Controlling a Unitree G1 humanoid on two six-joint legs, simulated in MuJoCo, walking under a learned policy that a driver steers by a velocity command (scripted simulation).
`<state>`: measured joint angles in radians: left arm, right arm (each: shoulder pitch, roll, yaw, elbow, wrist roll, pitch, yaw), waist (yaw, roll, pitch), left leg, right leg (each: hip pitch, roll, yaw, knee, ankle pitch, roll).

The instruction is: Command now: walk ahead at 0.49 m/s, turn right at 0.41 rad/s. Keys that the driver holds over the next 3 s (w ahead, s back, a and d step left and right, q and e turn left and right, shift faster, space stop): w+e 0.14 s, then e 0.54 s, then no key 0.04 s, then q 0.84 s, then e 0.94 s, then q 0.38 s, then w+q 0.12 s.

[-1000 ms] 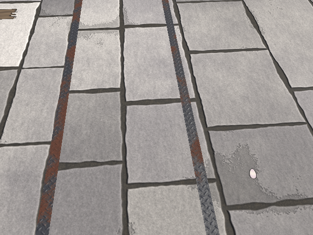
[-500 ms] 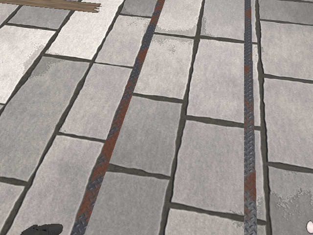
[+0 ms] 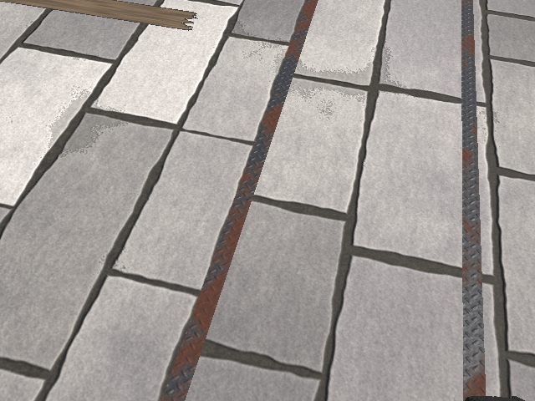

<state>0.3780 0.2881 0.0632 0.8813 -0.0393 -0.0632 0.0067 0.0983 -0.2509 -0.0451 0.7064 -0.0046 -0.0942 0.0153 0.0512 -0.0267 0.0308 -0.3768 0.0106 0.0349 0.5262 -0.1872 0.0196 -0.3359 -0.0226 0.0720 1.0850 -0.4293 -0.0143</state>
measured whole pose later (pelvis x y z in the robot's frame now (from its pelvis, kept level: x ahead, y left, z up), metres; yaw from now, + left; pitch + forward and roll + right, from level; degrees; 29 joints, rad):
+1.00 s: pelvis +0.31 -0.03 +0.00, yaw -24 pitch +0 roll +0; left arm 0.16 0.24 0.03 0.68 0.03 0.02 0.01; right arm 0.21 -0.24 -0.02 0.74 -0.01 -0.02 0.00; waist 0.00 -0.02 0.02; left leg -0.29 -0.03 -0.08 0.56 -0.26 0.00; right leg -0.30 0.06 0.10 0.53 -0.23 -0.01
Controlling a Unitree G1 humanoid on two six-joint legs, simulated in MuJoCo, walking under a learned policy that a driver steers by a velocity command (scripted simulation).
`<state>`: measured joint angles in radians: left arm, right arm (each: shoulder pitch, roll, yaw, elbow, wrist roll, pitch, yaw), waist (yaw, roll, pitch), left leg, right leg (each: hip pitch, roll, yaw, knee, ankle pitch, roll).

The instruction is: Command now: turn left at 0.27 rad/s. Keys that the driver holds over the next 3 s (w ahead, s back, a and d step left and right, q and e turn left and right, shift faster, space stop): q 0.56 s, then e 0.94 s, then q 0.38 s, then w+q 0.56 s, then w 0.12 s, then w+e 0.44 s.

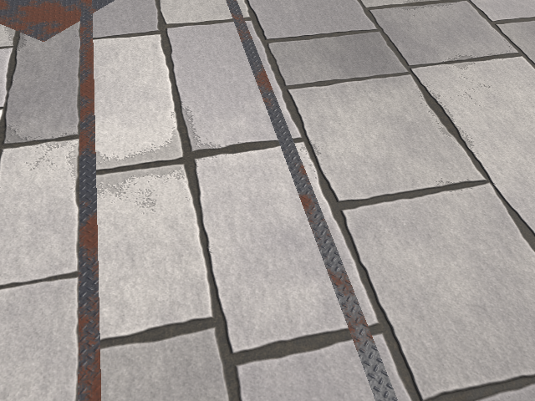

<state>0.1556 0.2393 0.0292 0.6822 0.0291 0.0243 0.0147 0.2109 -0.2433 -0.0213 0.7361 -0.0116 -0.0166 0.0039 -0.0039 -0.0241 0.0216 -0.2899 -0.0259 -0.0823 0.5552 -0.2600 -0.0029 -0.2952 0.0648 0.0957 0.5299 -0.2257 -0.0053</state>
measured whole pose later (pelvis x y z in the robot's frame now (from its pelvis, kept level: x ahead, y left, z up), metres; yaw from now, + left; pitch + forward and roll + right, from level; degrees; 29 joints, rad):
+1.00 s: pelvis +0.01 +0.06 -0.01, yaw +14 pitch +1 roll +0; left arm 0.20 0.30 0.07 0.72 -0.01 0.02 0.02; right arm 0.14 -0.27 -0.06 0.64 -0.02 0.02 -0.03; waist 0.01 0.01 0.04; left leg -0.30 -0.03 0.05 0.60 -0.32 0.05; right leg -0.31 -0.01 0.07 0.61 -0.32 0.03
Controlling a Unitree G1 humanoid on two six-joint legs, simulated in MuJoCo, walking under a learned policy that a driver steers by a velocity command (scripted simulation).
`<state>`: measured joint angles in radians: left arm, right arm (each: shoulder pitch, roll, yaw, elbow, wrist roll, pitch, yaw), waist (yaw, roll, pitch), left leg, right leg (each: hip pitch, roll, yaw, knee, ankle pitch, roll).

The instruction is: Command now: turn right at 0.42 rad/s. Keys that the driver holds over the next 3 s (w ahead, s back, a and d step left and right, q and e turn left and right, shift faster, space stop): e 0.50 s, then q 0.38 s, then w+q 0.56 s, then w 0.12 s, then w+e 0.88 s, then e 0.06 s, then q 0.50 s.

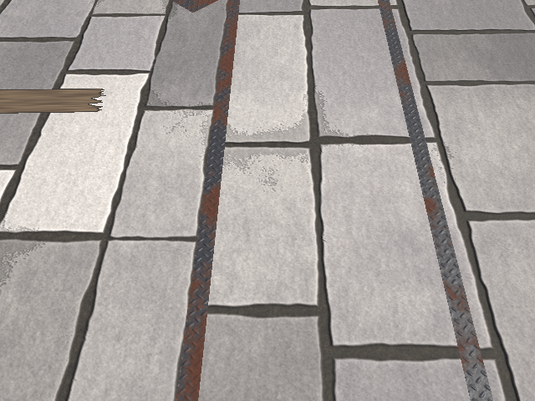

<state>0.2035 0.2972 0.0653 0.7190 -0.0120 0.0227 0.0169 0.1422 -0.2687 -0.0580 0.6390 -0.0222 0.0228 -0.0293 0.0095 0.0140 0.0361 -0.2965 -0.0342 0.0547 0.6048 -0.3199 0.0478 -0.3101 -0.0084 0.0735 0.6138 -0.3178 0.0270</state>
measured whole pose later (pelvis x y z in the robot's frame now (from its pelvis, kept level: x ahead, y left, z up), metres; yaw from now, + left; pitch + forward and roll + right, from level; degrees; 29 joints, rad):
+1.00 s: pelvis +0.00 -0.03 +0.00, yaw -11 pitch +1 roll -1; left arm 0.11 0.29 0.08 0.72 -0.01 0.02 0.02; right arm 0.27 -0.28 -0.06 0.70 0.01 0.00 0.00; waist -0.02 -0.04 0.02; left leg -0.27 -0.01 0.01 0.60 -0.36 0.05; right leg -0.38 0.00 -0.03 0.90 -0.53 -0.01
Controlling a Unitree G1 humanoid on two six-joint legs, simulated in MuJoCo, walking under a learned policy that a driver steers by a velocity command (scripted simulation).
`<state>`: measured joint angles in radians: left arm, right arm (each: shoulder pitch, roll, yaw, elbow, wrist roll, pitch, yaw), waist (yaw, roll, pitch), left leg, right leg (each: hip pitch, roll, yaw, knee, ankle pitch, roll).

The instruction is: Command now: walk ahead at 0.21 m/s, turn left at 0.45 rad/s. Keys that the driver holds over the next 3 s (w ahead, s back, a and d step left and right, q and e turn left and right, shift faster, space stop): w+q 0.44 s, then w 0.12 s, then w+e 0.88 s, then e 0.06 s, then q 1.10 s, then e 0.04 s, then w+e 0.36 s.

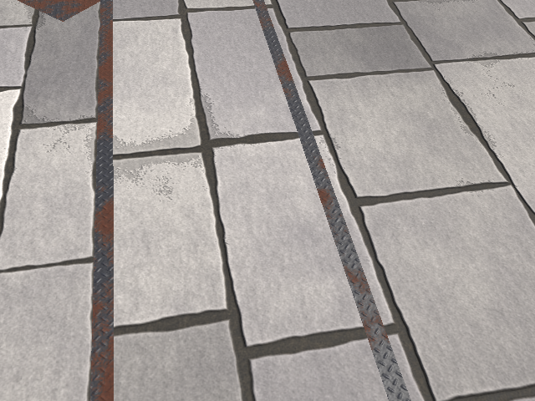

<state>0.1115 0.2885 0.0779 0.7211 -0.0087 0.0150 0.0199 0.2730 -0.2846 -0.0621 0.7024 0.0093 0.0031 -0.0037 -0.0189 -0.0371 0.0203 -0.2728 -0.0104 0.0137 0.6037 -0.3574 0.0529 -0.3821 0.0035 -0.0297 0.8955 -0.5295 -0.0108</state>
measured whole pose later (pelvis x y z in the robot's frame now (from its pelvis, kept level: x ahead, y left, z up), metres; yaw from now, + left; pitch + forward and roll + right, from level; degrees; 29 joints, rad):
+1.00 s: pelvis +0.41 +0.10 +0.01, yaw +11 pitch +1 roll +1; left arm 0.26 0.33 0.07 0.78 -0.03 -0.04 0.00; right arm 0.26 -0.26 -0.06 0.71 -0.01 -0.09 0.02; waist -0.01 -0.05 0.04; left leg -0.22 0.00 0.11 0.39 -0.18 0.03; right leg -0.57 -0.09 0.05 1.16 -0.29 0.01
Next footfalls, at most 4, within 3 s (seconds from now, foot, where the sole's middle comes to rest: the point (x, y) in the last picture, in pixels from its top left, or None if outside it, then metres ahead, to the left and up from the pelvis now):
0.34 right None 0.24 -0.13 -0.77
0.80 left None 0.44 0.22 -0.77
1.30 right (261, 299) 0.76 0.00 -0.77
1.78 left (209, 225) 1.01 0.15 -0.77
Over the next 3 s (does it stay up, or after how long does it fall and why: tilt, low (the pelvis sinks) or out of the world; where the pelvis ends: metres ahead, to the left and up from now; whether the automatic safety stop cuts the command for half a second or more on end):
stays up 0.94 0.08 0.02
